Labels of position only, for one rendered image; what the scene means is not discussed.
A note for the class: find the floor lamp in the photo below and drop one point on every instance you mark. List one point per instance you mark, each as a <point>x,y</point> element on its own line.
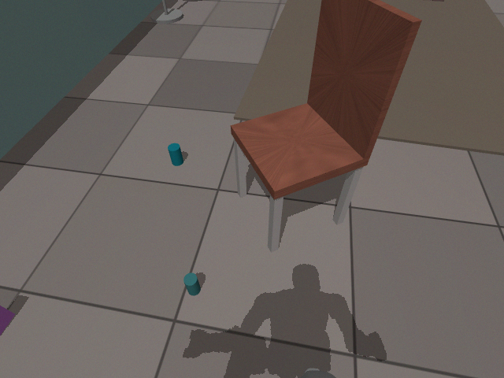
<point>166,16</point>

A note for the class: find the chair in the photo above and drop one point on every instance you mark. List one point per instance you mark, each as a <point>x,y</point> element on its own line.
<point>361,50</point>

